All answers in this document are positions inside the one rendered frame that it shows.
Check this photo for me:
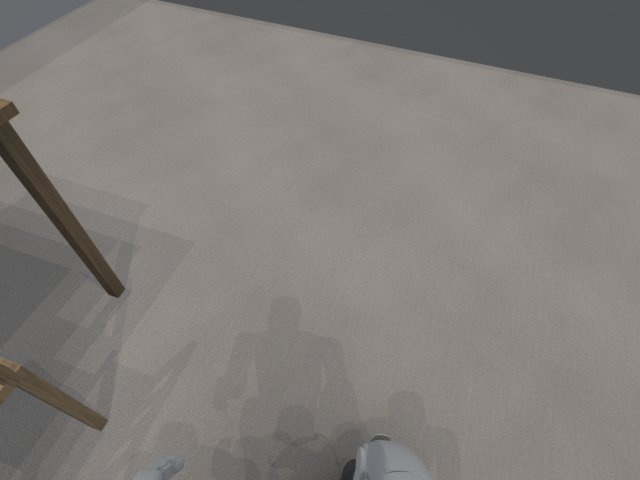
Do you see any right robot thigh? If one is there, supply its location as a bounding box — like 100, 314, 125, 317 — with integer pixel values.
355, 440, 433, 480

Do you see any chair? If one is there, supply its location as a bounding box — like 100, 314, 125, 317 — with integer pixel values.
0, 357, 108, 431

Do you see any left robot hand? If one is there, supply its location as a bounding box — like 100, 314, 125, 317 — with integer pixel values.
132, 455, 185, 480

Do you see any table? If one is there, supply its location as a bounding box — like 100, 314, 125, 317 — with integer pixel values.
0, 98, 125, 298

